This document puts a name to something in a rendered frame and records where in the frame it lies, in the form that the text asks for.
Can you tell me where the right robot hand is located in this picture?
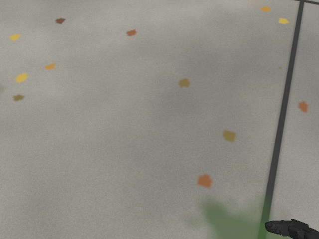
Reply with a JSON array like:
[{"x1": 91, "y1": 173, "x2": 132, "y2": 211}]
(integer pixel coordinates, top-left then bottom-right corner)
[{"x1": 264, "y1": 219, "x2": 319, "y2": 239}]

